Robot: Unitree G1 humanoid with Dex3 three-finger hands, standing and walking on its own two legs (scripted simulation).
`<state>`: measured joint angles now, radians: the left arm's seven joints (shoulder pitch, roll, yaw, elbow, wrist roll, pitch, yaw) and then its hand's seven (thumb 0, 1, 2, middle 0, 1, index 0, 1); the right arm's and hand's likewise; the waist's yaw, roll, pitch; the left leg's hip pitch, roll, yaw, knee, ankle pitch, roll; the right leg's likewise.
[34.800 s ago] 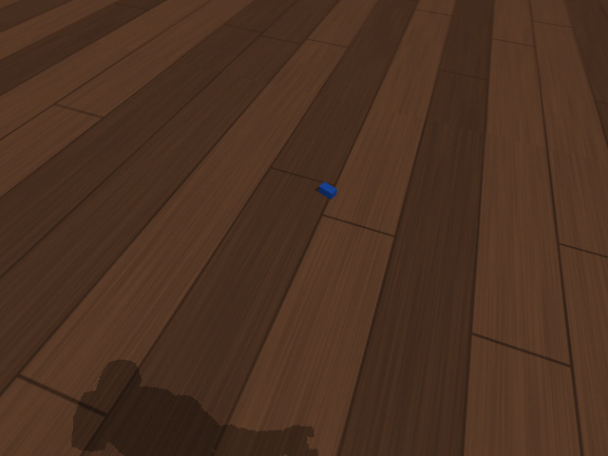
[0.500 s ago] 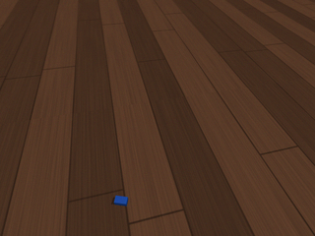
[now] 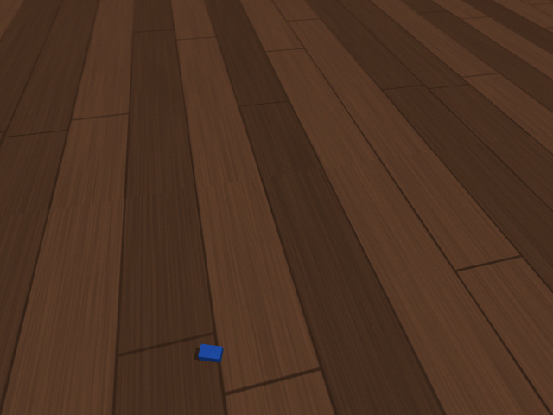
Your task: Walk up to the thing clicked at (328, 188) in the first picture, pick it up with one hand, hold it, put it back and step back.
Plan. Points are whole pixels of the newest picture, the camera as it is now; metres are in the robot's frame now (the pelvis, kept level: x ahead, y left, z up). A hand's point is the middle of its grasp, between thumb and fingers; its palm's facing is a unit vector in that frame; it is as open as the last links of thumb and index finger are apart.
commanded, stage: stand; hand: left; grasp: from above
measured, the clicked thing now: (210, 353) +0.45 +0.22 -0.76
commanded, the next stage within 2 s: step back in 0.32 s
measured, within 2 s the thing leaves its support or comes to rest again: neither
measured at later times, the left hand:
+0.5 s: hand out of the picture +0.08 +0.27 -0.16, palm faces -0.02 -0.93 -0.37, open 7.4 cm
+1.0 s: hand out of the picture +0.02 +0.31 -0.18, palm faces -0.11 -0.93 -0.36, open 7.4 cm
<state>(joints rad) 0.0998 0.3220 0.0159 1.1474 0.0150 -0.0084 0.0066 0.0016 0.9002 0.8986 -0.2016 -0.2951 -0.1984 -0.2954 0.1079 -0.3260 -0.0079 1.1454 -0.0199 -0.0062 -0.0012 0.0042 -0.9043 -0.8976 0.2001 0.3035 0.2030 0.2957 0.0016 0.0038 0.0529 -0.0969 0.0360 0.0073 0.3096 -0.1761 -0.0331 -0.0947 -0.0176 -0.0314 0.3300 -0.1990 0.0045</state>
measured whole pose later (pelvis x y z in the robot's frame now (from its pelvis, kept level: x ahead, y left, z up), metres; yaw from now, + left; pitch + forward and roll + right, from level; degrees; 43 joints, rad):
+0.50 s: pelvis -0.02 +0.01 -0.01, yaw -1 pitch -1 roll +0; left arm 0.07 0.36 0.05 1.01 0.01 0.02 0.01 0.00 0.90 0.90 -0.20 -0.30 -0.20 -0.30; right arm 0.06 -0.38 -0.04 1.03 0.00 0.04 0.01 0.00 -0.90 -0.90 0.20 0.30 0.20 0.30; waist 0.00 0.00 0.15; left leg -0.30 0.00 -0.03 0.69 -0.36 0.02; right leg -0.22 -0.02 -0.02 0.49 -0.24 0.00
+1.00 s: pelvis -0.11 +0.06 -0.02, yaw -5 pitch -2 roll -1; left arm 0.11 0.38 0.07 0.87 0.02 0.07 0.02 0.00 0.90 0.90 -0.20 -0.29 -0.20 -0.30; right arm 0.12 -0.34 -0.04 0.86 -0.03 0.02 -0.01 0.00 -0.90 -0.90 0.20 0.30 0.21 0.30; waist -0.02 -0.03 0.22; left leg -0.32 -0.01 0.07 0.59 -0.24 0.07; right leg -0.34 0.07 0.11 0.95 -0.51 0.02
